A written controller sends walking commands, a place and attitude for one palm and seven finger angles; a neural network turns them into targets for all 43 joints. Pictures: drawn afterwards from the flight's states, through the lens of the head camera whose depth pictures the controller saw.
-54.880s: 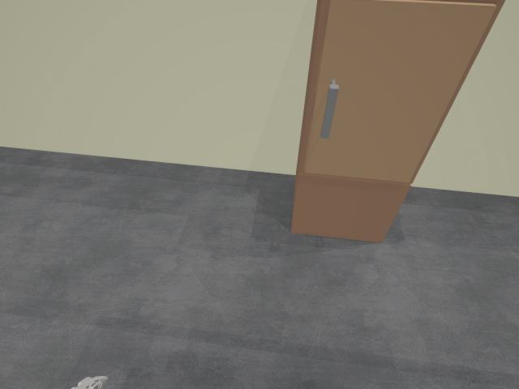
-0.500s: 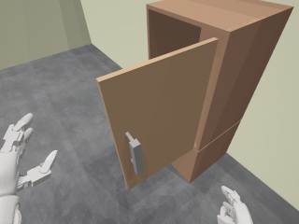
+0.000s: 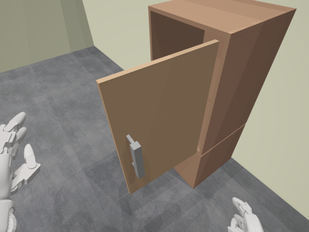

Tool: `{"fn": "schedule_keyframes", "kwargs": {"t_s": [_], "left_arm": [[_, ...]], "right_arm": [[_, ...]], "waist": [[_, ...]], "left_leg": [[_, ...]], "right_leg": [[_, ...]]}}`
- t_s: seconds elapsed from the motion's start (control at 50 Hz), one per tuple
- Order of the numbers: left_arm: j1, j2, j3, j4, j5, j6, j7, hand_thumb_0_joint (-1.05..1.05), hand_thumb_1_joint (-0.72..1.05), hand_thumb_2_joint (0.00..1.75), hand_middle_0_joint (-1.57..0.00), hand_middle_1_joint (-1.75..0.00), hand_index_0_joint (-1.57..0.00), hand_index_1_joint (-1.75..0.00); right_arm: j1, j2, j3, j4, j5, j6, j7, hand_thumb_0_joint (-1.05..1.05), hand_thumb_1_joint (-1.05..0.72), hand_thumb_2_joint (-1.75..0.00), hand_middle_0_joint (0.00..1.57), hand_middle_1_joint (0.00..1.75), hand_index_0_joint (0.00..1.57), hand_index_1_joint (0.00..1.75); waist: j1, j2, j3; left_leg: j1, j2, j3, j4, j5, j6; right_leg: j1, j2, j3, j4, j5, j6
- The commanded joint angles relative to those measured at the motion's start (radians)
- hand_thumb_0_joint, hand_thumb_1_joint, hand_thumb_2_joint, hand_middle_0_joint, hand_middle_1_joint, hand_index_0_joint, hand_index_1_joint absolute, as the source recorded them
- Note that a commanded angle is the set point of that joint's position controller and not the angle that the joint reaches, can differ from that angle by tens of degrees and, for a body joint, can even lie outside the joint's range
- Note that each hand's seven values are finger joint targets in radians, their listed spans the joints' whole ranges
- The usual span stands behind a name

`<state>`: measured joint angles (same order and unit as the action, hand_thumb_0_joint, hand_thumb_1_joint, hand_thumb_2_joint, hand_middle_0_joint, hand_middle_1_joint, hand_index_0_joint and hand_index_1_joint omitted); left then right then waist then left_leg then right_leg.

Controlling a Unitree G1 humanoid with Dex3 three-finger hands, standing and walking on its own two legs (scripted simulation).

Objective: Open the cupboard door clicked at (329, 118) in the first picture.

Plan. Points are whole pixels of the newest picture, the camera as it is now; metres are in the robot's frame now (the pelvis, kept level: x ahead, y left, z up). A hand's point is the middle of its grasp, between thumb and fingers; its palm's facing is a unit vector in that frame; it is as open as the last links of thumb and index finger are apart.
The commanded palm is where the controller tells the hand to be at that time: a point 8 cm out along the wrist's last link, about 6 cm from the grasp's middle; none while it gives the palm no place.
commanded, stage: step back with the hand held close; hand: left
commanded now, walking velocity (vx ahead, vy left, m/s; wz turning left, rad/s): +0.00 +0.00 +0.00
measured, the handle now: (134, 156) +0.36 +0.12 -0.05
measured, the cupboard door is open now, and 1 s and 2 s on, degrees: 87 87 87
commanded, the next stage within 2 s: stop stepping back and stand still in 1.46 s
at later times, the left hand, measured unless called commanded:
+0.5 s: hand (23, 183) +0.15 +0.27 +0.15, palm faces +0.36 -0.77 -0.52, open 7.4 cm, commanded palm +0.09 +0.31 +0.17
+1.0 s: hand out of the picture +0.07 +0.29 +0.16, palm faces +0.49 -0.73 -0.48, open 7.4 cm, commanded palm +0.00 +0.32 +0.17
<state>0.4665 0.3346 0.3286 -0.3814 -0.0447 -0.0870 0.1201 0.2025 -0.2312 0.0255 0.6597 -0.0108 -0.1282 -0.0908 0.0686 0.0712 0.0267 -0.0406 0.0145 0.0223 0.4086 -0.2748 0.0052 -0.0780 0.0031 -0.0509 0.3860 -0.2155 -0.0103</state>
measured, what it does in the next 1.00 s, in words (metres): shifts its weight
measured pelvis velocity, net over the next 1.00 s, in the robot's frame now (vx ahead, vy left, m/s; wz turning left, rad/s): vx -0.12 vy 0.02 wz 0.06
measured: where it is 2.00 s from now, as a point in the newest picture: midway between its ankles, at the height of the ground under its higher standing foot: outside the picture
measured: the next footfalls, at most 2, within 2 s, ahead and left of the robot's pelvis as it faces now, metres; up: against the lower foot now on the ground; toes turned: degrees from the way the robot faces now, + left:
right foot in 1.10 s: -0.08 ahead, -0.11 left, +0.00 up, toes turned +14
left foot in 1.38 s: -0.15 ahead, +0.11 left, +0.00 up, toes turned +8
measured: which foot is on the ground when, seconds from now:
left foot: down 0.00-1.00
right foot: down 0.00-1.00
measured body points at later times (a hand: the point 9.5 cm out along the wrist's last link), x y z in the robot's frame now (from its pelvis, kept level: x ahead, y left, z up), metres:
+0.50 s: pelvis -0.05 +0.01 +0.00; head -0.03 +0.01 +0.45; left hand +0.13 +0.31 +0.18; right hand +0.14 -0.23 -0.09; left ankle -0.03 +0.11 -0.74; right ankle +0.00 -0.11 -0.74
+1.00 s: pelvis -0.12 +0.02 -0.02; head -0.10 +0.03 +0.43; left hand +0.03 +0.32 +0.18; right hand +0.06 -0.22 -0.10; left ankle -0.03 +0.12 -0.74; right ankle +0.00 -0.11 -0.74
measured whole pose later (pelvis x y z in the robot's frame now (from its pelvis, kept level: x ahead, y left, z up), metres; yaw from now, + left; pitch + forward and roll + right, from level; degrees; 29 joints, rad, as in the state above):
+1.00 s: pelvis -0.12 +0.02 -0.02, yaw +3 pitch -2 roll -1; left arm 0.52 0.40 0.44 -0.53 0.00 -0.24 0.16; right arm 0.21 -0.23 0.00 0.59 -0.01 -0.09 -0.09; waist 0.01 -0.01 0.07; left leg -0.43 -0.01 0.02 0.65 -0.26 0.04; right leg -0.41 0.01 0.01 0.54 -0.11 0.01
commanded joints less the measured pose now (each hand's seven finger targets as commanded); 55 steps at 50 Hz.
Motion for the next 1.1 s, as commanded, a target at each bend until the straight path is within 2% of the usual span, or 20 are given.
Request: {"fn": "schedule_keyframes", "kwargs": {"t_s": [0.0, 0.04, 0.06, 0.08, 0.1, 0.12, 0.18, 0.22, 0.26, 0.34, 0.46, 0.64, 0.72, 0.84, 0.88, 0.92, 0.96, 1.02, 1.06, 1.08], "left_arm": [[-0.108, 0.175, 0.115, -0.164, 0.0, -0.064, 0.013, 0.0, 0.9, 0.9, -0.2, -0.3, -0.2, -0.3], [-0.098, 0.171, 0.112, -0.167, -0.003, -0.068, 0.01, 0.0, 0.9, 0.9, -0.2, -0.3, -0.2, -0.3], [-0.192, 0.205, 0.125, -0.238, -0.002, -0.08, 0.013, 0.0, 0.9, 0.9, -0.2, -0.3, -0.2, -0.3], [-0.239, 0.316, 0.244, -0.257, 0.006, -0.119, 0.022, 0.0, 0.9, 0.9, -0.2, -0.3, -0.2, -0.3], [-0.217, 0.315, 0.249, -0.221, 0.012, -0.133, 0.018, 0.0, 0.9, 0.9, -0.2, -0.3, -0.2, -0.3], [-0.09, 0.245, 0.198, -0.15, 0.008, -0.121, 0.01, 0.0, 0.9, 0.9, -0.2, -0.3, -0.2, -0.3], [0.013, 0.203, 0.161, -0.193, 0.005, -0.124, 0.004, 0.0, 0.9, 0.9, -0.2, -0.3, -0.2, -0.3], [0.06, 0.203, 0.165, -0.213, 0.001, -0.124, 0.007, 0.0, 0.9, 0.9, -0.2, -0.3, -0.2, -0.3], [0.081, 0.228, 0.189, -0.257, -0.002, -0.126, 0.012, 0.0, 0.9, 0.9, -0.2, -0.3, -0.2, -0.3], [0.094, 0.262, 0.223, -0.287, -0.005, -0.125, 0.025, 0.0, 0.9, 0.9, -0.2, -0.3, -0.2, -0.3], [0.075, 0.266, 0.22, -0.296, 0.005, -0.137, 0.039, 0.0, 0.9, 0.9, -0.2, -0.3, -0.2, -0.3], [0.03, 0.245, 0.215, -0.299, 0.044, -0.166, 0.047, 0.0, 0.9, 0.9, -0.2, -0.3, -0.2, -0.3], [0.008, 0.255, 0.235, -0.317, 0.059, -0.185, 0.05, 0.0, 0.9, 0.9, -0.2, -0.3, -0.2, -0.3], [0.019, 0.267, 0.253, -0.337, 0.051, -0.209, 0.052, 0.0, 0.9, 0.9, -0.2, -0.3, -0.2, -0.3], [-0.004, 0.264, 0.238, -0.352, 0.04, -0.211, 0.055, 0.0, 0.9, 0.9, -0.2, -0.3, -0.2, -0.3], [-0.024, 0.261, 0.223, -0.356, 0.033, -0.213, 0.059, 0.0, 0.9, 0.9, -0.2, -0.3, -0.2, -0.3], [-0.021, 0.261, 0.231, -0.345, 0.036, -0.215, 0.062, 0.0, 0.9, 0.9, -0.2, -0.3, -0.2, -0.3], [-0.003, 0.258, 0.271, -0.329, 0.056, -0.22, 0.059, 0.0, 0.9, 0.9, -0.2, -0.3, -0.2, -0.3], [-0.007, 0.285, 0.296, -0.354, 0.051, -0.224, 0.051, 0.0, 0.9, 0.9, -0.2, -0.3, -0.2, -0.3], [0.02, 0.282, 0.308, -0.342, 0.05, -0.227, 0.043, 0.0, 0.9, 0.9, -0.2, -0.3, -0.2, -0.3]], "right_arm": [[-0.148, -0.094, -0.039, -0.158, 0.004, -0.06, -0.007, 0.0, -0.9, -0.9, 0.2, 0.3, 0.2, 0.3], [-0.145, -0.095, -0.041, -0.16, 0.004, -0.06, -0.005, 0.0, -0.9, -0.9, 0.2, 0.3, 0.2, 0.3], [-0.155, -0.097, -0.041, -0.165, 0.002, -0.065, -0.006, 0.0, -0.9, -0.9, 0.2, 0.3, 0.2, 0.3], [-0.136, -0.12, -0.039, -0.197, 0.013, -0.039, -0.005, 0.0, -0.9, -0.9, 0.2, 0.3, 0.2, 0.3], [-0.136, -0.108, -0.038, -0.185, 0.008, -0.024, -0.006, 0.0, -0.9, -0.9, 0.2, 0.3, 0.2, 0.3], [-0.143, -0.108, -0.046, -0.183, 0.005, -0.013, -0.005, 0.0, -0.9, -0.9, 0.2, 0.3, 0.2, 0.3], [-0.135, -0.12, -0.054, -0.201, 0.002, 0.013, 0.001, 0.0, -0.9, -0.9, 0.2, 0.3, 0.2, 0.3], [-0.135, -0.122, -0.058, -0.213, 0.003, 0.027, 0.0, 0.0, -0.9, -0.9, 0.2, 0.3, 0.2, 0.3], [-0.133, -0.122, -0.067, -0.226, 0.008, 0.04, -0.002, 0.0, -0.9, -0.9, 0.2, 0.3, 0.2, 0.3], [-0.134, -0.115, -0.072, -0.243, 0.013, 0.061, -0.011, 0.0, -0.9, -0.9, 0.2, 0.3, 0.2, 0.3], [-0.132, -0.121, -0.074, -0.247, 0.014, 0.057, -0.02, 0.0, -0.9, -0.9, 0.2, 0.3, 0.2, 0.3], [-0.115, -0.145, -0.073, -0.262, 0.011, 0.028, -0.013, 0.0, -0.9, -0.9, 0.2, 0.3, 0.2, 0.3], [-0.106, -0.142, -0.074, -0.264, 0.006, 0.011, -0.013, 0.0, -0.9, -0.9, 0.2, 0.3, 0.2, 0.3], [-0.079, -0.132, -0.078, -0.25, 0.003, -0.012, -0.005, 0.0, -0.9, -0.9, 0.2, 0.3, 0.2, 0.3], [-0.069, -0.128, -0.076, -0.232, 0.002, -0.017, -0.002, 0.0, -0.9, -0.9, 0.2, 0.3, 0.2, 0.3], [-0.066, -0.123, -0.074, -0.215, 0.003, -0.02, -0.005, 0.0, -0.9, -0.9, 0.2, 0.3, 0.2, 0.3], [-0.074, -0.134, -0.076, -0.215, 0.003, -0.023, -0.01, 0.0, -0.9, -0.9, 0.2, 0.3, 0.2, 0.3], [-0.109, -0.137, -0.085, -0.226, 0.004, -0.032, -0.017, 0.0, -0.9, -0.9, 0.2, 0.3, 0.2, 0.3], [-0.112, -0.128, -0.095, -0.228, 0.002, -0.04, -0.009, 0.0, -0.9, -0.9, 0.2, 0.3, 0.2, 0.3], [-0.119, -0.134, -0.103, -0.231, 0.002, -0.046, -0.004, 0.0, -0.9, -0.9, 0.2, 0.3, 0.2, 0.3]], "waist": [[-0.001, 0.001, 0.0], [0.0, -0.018, -0.019], [-0.001, -0.021, -0.06], [-0.049, -0.065, 0.008], [-0.045, -0.076, -0.003], [-0.05, -0.107, -0.006], [-0.056, -0.038, -0.096], [-0.056, -0.005, -0.149], [-0.056, -0.027, -0.209], [-0.056, -0.058, -0.216], [-0.056, -0.019, -0.149], [-0.061, 0.025, -0.051], [-0.061, 0.026, -0.049], [-0.073, -0.04, -0.054], [-0.08, -0.059, -0.056], [-0.086, -0.065, -0.066], [-0.083, 0.004, -0.07], [-0.052, 0.14, -0.114], [-0.048, 0.079, -0.155], [-0.046, 0.075, -0.149]], "left_leg": [[-0.067, -0.004, -0.004, -0.079, 0.187, 0.01], [-0.062, -0.001, -0.005, -0.081, 0.188, 0.013], [-0.046, -0.007, -0.005, -0.076, 0.195, 0.018], [-0.13, 0.009, -0.031, -0.038, 0.143, 0.032], [-0.145, 0.002, -0.04, -0.023, 0.125, 0.03], [-0.13, 0.004, -0.039, -0.005, 0.156, 0.029], [-0.13, 0.014, -0.03, 0.004, 0.241, 0.021], [-0.137, 0.025, -0.034, 0.0, 0.322, 0.016], [-0.135, 0.032, -0.032, 0.011, 0.384, 0.014], [-0.173, 0.035, -0.04, 0.015, 0.37, 0.011], [-0.267, 0.053, -0.068, -0.027, 0.232, 0.029], [-0.626, 0.087, -0.126, -0.107, -0.315, 0.083], [-0.703, 0.104, -0.156, -0.117, -0.402, 0.098], [-0.589, 0.038, -0.113, 0.04, -0.368, 0.071], [-0.496, 0.012, -0.089, 0.092, -0.294, 0.049], [-0.418, 0.014, -0.095, 0.081, -0.252, 0.038], [-0.519, 0.067, -0.148, -0.028, -0.329, 0.063], [-0.822, 0.219, -0.276, -0.222, -0.481, 0.136], [-0.74, 0.244, -0.262, -0.171, -0.326, 0.15], [-0.757, 0.254, -0.244, -0.15, -0.366, 0.157]], "right_leg": [[-0.003, -0.005, 0.014, -0.085, 0.098, -0.004], [0.005, -0.005, 0.015, -0.08, 0.097, -0.002], [0.02, -0.008, 0.021, -0.08, 0.115, -0.001], [-0.075, -0.048, 0.093, -0.123, 0.143, 0.001], [-0.07, -0.073, 0.095, -0.127, 0.154, -0.005], [-0.088, -0.081, 0.098, -0.127, 0.177, -0.007], [-0.061, -0.089, 0.072, -0.078, 0.244, -0.006], [-0.025, -0.083, 0.054, -0.034, 0.309, -0.003], [0.002, -0.079, 0.049, 0.0, 0.38, 0.001], [-0.005, -0.076, 0.05, 0.025, 0.383, 0.004], [-0.047, -0.051, 0.059, 0.039, 0.228, 0.015], [0.052, -0.026, 0.097, 0.111, -0.027, 0.02], [0.076, -0.004, 0.103, 0.161, -0.062, 0.023], [-0.101, -0.048, 0.214, 0.054, -0.132, -0.011], [-0.203, -0.074, 0.23, 0.004, -0.14, -0.023], [-0.27, -0.07, 0.194, -0.006, -0.15, -0.015], [-0.181, -0.019, 0.152, 0.095, -0.14, 0.01], [0.149, 0.083, 0.076, 0.45, 0.054, 0.04], [0.121, 0.084, 0.097, 0.488, 0.045, 0.032], [0.12, 0.086, 0.119, 0.49, -0.029, 0.029]]}}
